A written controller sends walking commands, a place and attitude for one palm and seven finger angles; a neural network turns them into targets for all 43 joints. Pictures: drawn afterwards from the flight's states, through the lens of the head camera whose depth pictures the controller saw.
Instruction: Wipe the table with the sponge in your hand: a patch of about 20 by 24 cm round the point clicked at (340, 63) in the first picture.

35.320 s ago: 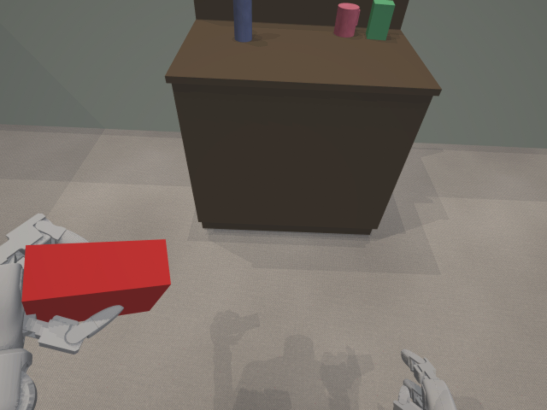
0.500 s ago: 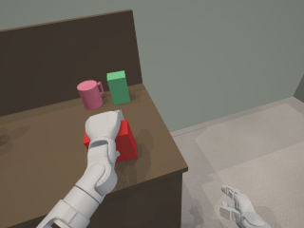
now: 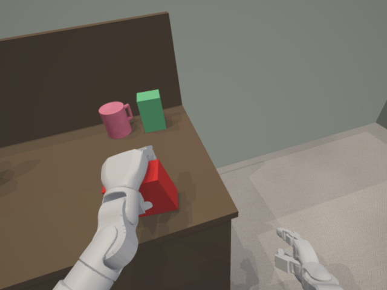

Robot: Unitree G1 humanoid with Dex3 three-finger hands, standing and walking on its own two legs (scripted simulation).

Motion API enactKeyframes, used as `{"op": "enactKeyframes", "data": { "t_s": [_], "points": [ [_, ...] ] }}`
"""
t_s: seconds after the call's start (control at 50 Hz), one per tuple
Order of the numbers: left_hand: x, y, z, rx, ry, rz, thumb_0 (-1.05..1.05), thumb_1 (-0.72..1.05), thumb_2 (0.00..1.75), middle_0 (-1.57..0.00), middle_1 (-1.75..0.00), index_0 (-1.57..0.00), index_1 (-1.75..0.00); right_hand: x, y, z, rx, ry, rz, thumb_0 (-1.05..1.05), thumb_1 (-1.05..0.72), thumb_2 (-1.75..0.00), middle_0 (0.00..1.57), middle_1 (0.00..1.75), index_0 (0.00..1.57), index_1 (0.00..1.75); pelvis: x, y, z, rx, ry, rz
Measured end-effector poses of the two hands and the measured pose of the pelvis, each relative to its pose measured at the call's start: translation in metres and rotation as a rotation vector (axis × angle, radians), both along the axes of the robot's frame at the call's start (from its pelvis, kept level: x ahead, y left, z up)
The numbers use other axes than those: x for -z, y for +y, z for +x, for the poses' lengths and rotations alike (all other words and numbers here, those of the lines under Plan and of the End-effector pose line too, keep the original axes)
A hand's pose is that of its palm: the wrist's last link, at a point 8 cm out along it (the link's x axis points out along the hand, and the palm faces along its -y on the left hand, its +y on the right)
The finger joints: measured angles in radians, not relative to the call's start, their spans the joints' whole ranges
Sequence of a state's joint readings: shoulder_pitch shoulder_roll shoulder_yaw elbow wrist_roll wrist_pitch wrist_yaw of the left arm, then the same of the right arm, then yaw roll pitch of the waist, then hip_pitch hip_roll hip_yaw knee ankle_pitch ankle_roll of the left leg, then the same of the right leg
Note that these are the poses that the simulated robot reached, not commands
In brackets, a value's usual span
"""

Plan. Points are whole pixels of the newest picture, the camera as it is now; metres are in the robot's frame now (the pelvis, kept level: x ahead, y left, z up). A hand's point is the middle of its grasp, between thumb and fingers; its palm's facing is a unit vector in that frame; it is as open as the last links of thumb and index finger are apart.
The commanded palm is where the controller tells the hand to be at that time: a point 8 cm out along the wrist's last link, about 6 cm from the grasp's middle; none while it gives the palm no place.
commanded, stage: slide back across to the middle lane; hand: left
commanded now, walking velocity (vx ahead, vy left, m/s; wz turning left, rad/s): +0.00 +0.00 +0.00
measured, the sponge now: (147, 195) +0.30 +0.15 +0.06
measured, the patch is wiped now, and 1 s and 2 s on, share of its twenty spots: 0.90 0.90 0.90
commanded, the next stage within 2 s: wipe forward along the middle lane in 0.42 s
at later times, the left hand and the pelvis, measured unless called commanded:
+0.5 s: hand (112, 194) +0.26 +0.20 +0.12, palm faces +0.14 -0.22 -0.97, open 9.7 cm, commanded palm +0.22 +0.21 +0.17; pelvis -0.01 +0.00 +0.00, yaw -1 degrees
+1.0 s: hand (100, 181) +0.30 +0.25 +0.11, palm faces +0.04 -0.08 -1.00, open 9.7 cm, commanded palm +0.27 +0.24 +0.15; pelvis -0.01 +0.00 +0.00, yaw +1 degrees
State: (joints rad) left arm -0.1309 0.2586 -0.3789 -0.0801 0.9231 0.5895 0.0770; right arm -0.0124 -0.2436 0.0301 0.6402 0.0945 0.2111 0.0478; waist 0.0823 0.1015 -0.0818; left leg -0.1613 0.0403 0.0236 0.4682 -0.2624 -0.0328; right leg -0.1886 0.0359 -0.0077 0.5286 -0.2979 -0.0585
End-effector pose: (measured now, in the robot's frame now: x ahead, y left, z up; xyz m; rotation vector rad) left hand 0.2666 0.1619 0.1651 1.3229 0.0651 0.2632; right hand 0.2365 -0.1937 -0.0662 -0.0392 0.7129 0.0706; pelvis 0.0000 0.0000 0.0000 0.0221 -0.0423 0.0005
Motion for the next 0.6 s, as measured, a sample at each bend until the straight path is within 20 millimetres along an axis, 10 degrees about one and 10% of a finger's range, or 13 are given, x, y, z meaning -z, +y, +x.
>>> {"op": "enactKeyframes", "data": {
  "t_s": [0.6],
  "points": [
    [-0.004,0.054,-0.039,-0.106,0.043,0.024,-0.02,-0.49,1.08,-0.73,-1.43,-0.80,-1.33,0.002,-0.013,-0.017,0.038,-0.026,-0.067,0.01,-0.91,-0.90,0.20,0.30,0.20,0.29,-0.002,-0.001,-0.011,0.006,-0.024,-0.001]
  ]
}}
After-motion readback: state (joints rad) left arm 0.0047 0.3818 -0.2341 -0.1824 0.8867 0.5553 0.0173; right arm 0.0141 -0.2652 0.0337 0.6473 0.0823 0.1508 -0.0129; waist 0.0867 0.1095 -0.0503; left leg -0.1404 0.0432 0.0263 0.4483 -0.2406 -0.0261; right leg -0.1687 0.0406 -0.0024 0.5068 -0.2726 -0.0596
